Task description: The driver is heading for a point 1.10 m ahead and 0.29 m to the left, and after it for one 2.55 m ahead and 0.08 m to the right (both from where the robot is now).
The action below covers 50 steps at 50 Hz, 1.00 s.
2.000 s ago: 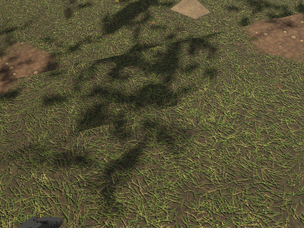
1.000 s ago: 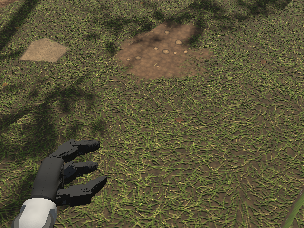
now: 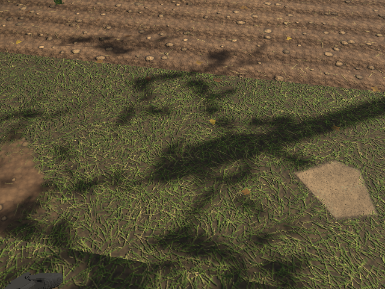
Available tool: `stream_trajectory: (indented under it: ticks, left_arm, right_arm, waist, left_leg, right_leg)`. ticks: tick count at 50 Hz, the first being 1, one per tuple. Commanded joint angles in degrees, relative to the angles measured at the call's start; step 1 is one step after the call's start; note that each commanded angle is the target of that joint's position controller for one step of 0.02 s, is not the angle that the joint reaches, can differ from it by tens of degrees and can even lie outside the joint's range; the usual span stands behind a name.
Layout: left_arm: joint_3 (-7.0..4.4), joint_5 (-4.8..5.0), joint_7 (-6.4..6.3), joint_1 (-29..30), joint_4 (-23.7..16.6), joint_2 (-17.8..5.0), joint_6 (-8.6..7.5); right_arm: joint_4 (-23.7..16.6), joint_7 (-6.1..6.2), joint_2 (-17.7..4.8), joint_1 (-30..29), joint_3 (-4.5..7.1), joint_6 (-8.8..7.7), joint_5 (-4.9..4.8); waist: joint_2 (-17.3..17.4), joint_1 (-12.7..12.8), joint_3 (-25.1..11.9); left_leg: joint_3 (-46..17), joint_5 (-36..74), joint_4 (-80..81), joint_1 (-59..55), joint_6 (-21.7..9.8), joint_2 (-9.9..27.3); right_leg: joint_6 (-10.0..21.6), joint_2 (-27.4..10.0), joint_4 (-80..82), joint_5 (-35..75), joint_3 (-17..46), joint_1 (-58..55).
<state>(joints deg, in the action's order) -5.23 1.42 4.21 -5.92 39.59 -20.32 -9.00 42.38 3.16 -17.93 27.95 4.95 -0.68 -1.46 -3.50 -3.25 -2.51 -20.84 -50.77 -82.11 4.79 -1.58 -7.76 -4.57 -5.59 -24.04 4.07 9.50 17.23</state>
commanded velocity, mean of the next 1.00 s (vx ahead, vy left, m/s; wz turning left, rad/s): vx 0.99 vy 0.00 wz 0.43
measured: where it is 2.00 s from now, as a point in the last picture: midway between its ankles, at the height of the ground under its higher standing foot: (153, 179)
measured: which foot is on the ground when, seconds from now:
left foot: up 0.00-0.44, down 0.46-0.94, up 0.96-1.00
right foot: down 0.00-0.46, up 0.48-0.92, down 0.94-1.00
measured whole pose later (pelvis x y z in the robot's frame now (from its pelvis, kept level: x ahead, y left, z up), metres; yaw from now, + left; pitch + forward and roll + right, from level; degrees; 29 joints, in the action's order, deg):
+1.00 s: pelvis +0.82 +0.03 -0.21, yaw +23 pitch +3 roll +2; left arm -2.5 -1.0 3.6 -10.6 45.5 -15.7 -6.0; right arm 50.1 1.6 -15.3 25.1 3.0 -4.0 -2.8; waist -1.1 -1.0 0.1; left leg -8.6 -45.8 -101.1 11.2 -1.7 -1.9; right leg -0.3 -4.2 -33.3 -14.0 -1.8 24.6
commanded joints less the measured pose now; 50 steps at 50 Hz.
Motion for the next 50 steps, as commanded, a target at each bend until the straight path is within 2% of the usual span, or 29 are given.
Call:
stream_trajectory:
  ticks: [1,2,3,4,5,6,8,10,15,20,21,22,23,24,25,26,27,30,32,33,35,36,40,44,46,47,48,49,50]
  left_arm:
    - [-2.32,-3.28,0.78,-24.6,8.2,-9.5,1.78]
    - [-4.09,-2.17,0.19,-26.9,10.5,-13.7,2.96]
    - [-3.48,-1.07,-0.55,-23.4,11.1,-11.5,3.30]
    - [-0.69,-1.79,-1.57,-17.3,9.1,-3.2,2.89]
    - [0.47,-1.88,-2.25,-13.8,10.7,-1.9,1.96]
    - [2.17,-1.52,-2.84,-11.7,12.4,4.4,1.31]
    - [2.15,-2.64,-4.53,-7.8,13.2,2.2,1.05]
    - [2.23,-3.09,-5.46,-9.9,13.4,0.8,0.79]
    - [1.90,-2.15,-6.23,-26.9,18.1,-1.1,3.94]
    - [1.91,-1.35,-7.26,-27.1,16.4,-5.3,5.16]
    - [1.54,-1.23,-7.34,-24.8,15.5,-6.9,4.96]
    - [1.09,-1.14,-6.97,-17.9,13.9,-8.6,4.62]
    - [1.79,-1.58,-6.58,-10.5,10.9,-4.7,3.72]
    - [4.11,-2.12,-5.44,-19.0,7.8,3.7,1.08]
    - [3.06,1.48,-4.32,-16.8,6.4,1.0,-0.77]
    - [2.38,2.86,-4.19,-12.1,4.3,-1.5,-1.10]
    - [2.46,2.32,-4.17,-11.2,4.2,0.1,-0.59]
    - [2.27,0.29,-4.22,-13.5,6.4,0.4,2.81]
    - [3.91,-2.09,-3.91,-9.0,4.6,3.8,3.04]
    - [3.31,-2.14,-3.51,-6.4,3.7,2.9,2.76]
    - [2.67,-2.58,-2.03,-1.4,1.9,0.6,2.53]
    - [2.88,-2.71,-1.41,-2.0,1.9,1.8,2.73]
    - [2.80,-1.44,-0.21,4.9,-1.7,0.6,4.63]
    - [2.15,-0.31,0.11,2.6,-0.6,-0.4,4.46]
    - [0.04,-0.38,-1.33,-11.6,3.9,-4.2,3.92]
    - [-0.92,-1.20,-1.38,-25.3,7.9,-6.1,3.49]
    - [-0.56,-2.48,-0.75,-36.4,12.3,-7.0,3.77]
    - [0.11,-4.38,-0.50,-35.3,11.8,-8.0,2.81]
    - [-1.57,-3.11,-1.04,-37.5,12.7,-10.0,3.40]
  right_arm:
    - [-3.8,-2.66,8.5,11.9,-3.41,-3.40,-1.93]
    - [-5.1,-1.28,5.4,11.6,-3.02,-3.83,-4.37]
    - [-7.9,-0.26,4.0,3.8,-3.04,-3.59,-5.47]
    - [-9.3,-0.06,-1.0,-7.1,-1.92,-2.27,-4.77]
    - [-11.0,-0.19,-0.2,-11.2,-2.12,-1.08,-3.82]
    - [-9.8,-1.26,-0.7,-10.7,-1.30,-0.47,-2.13]
    - [-11.8,-2.58,1.0,-14.9,-0.70,0.09,-0.87]
    - [-13.4,-2.82,2.6,-17.4,-1.10,-0.19,0.13]
    - [-15.3,-5.41,6.4,-26.8,-2.84,-1.45,-1.10]
    - [-15.8,-7.90,3.2,-27.0,-1.19,-2.69,-0.39]
    - [-13.6,-7.53,-0.9,-19.1,0.66,-2.55,-0.77]
    - [-8.5,-6.56,-4.1,-3.7,2.50,-1.99,-0.72]
    - [-2.9,-5.63,-5.4,8.3,2.51,-1.67,-0.04]
    - [-5.2,-5.57,-4.7,0.9,0.70,-2.69,0.84]
    - [-5.1,-5.23,-2.0,-0.2,0.51,-3.31,1.75]
    - [-4.8,-4.94,-1.7,-2.1,0.67,-4.38,1.59]
    - [-4.6,-4.95,-0.6,-7.3,0.31,-5.02,1.45]
    - [-5.3,-5.05,4.0,-14.6,-1.75,-6.39,1.45]
    - [-3.5,-4.21,-1.4,-11.2,-0.07,-6.54,1.30]
    - [-2.9,-3.72,-3.8,-8.6,0.66,-6.70,2.26]
    - [-1.1,-1.03,-1.8,-7.5,0.03,-6.94,-0.08]
    - [-0.8,-0.84,-0.9,-6.0,-0.67,-6.86,0.18]
    - [0.1,-1.13,-1.6,-2.6,-0.62,-5.67,-0.95]
    - [1.9,0.60,-2.1,-0.4,-0.74,-1.97,-0.10]
    - [3.6,-0.67,-4.6,-2.0,-0.17,-2.03,0.54]
    - [3.8,-1.40,-5.2,-6.9,-0.05,-2.49,-1.29]
    - [4.1,-2.16,0.7,-7.5,-1.26,-4.12,-0.18]
    - [2.8,-2.59,6.1,3.5,-3.08,-6.08,-1.45]
    - [0.4,-1.97,3.0,3.5,-3.67,-7.41,-3.55]
  waist:
    - [-39.3,2.9,-7.6]
    - [-33.5,2.8,-12.1]
    - [-17.3,3.0,-9.1]
    - [0.2,4.9,-1.1]
    - [-0.5,4.0,4.6]
    - [2.1,1.7,8.1]
    - [-7.3,0.7,13.0]
    - [-6.1,1.4,11.4]
    - [7.0,6.9,12.4]
    - [-1.8,1.1,6.9]
    - [-1.8,-3.8,4.4]
    - [-1.4,-12.8,0.6]
    - [7.1,-16.3,-1.2]
    - [17.5,-3.2,-7.2]
    - [13.1,-3.7,-8.9]
    - [5.2,-2.6,-2.6]
    - [0.3,0.9,3.4]
    - [-0.4,6.8,7.3]
    - [0.4,5.5,6.3]
    - [1.0,4.3,6.2]
    - [5.0,4.0,6.9]
    - [4.6,3.6,4.4]
    - [4.3,1.1,7.5]
    - [5.4,0.3,10.1]
    - [4.1,6.5,1.5]
    - [2.3,15.5,-1.9]
    - [-9.5,18.2,-2.3]
    - [-26.0,9.9,-10.2]
    - [-29.1,12.9,-21.4]
  left_leg:
    - [2.8,3.9,-42.8,51.9,0.6,1.9]
    - [9.3,11.7,-47.2,59.3,2.3,4.8]
    - [12.9,23.2,-42.9,61.6,1.4,8.2]
    - [13.6,32.2,-36.4,58.0,-1.4,13.3]
    - [12.3,33.4,-35.6,57.1,-2.2,15.5]
    - [7.6,39.8,-22.0,52.8,-4.4,17.5]
    - [11.3,46.4,1.1,38.3,-2.1,15.4]
    - [13.4,51.0,7.9,38.6,-0.9,13.8]
    - [17.3,46.6,23.8,54.6,-5.8,8.6]
    - [31.0,42.6,32.8,20.7,-8.0,0.5]
    - [28.4,42.3,36.5,10.2,-9.8,0.7]
    - [24.5,49.2,47.8,-3.7,-12.4,3.3]
    - [13.4,50.0,51.3,-19.9,-15.5,10.1]
    - [-4.5,58.4,45.3,-26.4,-20.5,18.9]
    - [-15.6,42.6,56.7,-23.8,-26.5,23.4]
    - [-15.5,34.1,63.4,-17.3,-24.6,22.6]
    - [-11.4,33.7,65.8,-8.7,-22.3,21.0]
    - [-0.5,42.4,66.2,9.9,-18.2,18.4]
    - [6.8,46.4,65.5,17.4,-17.2,15.3]
    - [9.2,46.2,62.5,17.8,-15.9,13.8]
    - [13.8,37.6,57.3,20.1,-10.6,10.2]
    - [15.3,36.1,56.0,21.4,-9.6,9.6]
    - [12.0,33.3,47.5,15.6,-9.2,13.7]
    - [10.5,44.1,37.2,-2.1,-6.4,16.0]
    - [10.2,60.8,19.2,-4.2,-5.9,14.3]
    - [14.9,64.1,-2.0,4.6,-3.2,11.2]
    - [15.4,15.3,-34.3,29.5,-0.4,3.0]
    - [7.2,2.9,-43.6,48.9,-1.5,1.3]
    - [7.1,7.7,-44.8,55.6,0.2,1.6]
  right_leg:
    - [-5.9,-8.3,-19.3,44.9,8.6,-44.7]
    - [2.7,-16.8,-5.6,9.6,26.0,-44.0]
    - [7.6,-21.5,6.7,-22.9,37.7,-34.9]
    - [8.0,-19.4,8.7,-27.5,29.5,-23.0]
    - [9.4,-20.5,5.9,-19.3,27.0,-13.2]
    - [4.3,-14.4,2.3,-14.2,15.5,-7.7]
    - [1.5,-4.7,10.5,-11.0,-3.5,7.3]
    - [3.2,-5.9,9.5,6.8,-5.6,2.7]
    - [3.2,-9.9,8.2,27.8,-8.5,-24.1]
    - [4.7,-9.7,-1.6,72.5,-16.4,-15.7]
    - [5.3,-9.9,-10.7,71.9,-15.3,-11.8]
    - [5.2,-7.2,-27.1,64.4,-15.8,-8.1]
    - [6.1,2.1,-56.5,5.6,-15.4,7.4]
    - [8.9,6.2,-67.0,-36.7,-5.6,20.4]
    - [9.5,7.1,-64.6,-33.5,0.1,26.4]
    - [10.2,4.9,-58.5,-29.7,-0.2,27.9]
    - [10.1,2.8,-52.1,-26.5,-1.1,26.9]
    - [5.8,-2.2,-40.2,-24.6,-1.7,17.1]
    - [3.7,-0.3,-33.7,-17.9,-8.3,11.3]
    - [4.6,-1.1,-31.3,-4.0,-6.3,13.0]
    - [6.7,-2.2,-14.7,19.9,-3.2,11.8]
    - [7.0,-0.6,-13.0,26.5,-4.6,6.5]
    - [7.6,-1.2,-11.8,19.6,-4.1,11.5]
    - [6.5,-5.0,0.8,17.4,-5.5,17.3]
    - [8.2,-3.4,1.1,17.3,-8.8,-0.3]
    - [9.7,-2.2,5.1,18.7,-11.8,-16.3]
    - [13.7,-6.6,-5.4,20.1,-6.8,-36.4]
    - [14.8,-9.4,-25.0,42.2,-0.6,-52.0]
    - [21.4,-15.9,-13.5,17.2,15.4,-57.9]
Velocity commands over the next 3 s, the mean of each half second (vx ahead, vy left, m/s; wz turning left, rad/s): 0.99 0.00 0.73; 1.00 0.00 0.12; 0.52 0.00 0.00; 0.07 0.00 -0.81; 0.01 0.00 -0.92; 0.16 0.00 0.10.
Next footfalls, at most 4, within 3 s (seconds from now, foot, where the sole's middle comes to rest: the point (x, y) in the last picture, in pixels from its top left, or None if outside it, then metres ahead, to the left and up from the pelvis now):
0.46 left None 0.45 0.07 -0.79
0.94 right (199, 221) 0.96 -0.05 -0.98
1.30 left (129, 179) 1.23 0.29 -0.98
1.84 right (176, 170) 1.28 0.05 -0.98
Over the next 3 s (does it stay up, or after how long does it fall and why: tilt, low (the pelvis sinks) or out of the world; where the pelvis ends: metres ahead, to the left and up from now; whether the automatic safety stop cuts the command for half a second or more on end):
stays up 1.26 0.13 -0.19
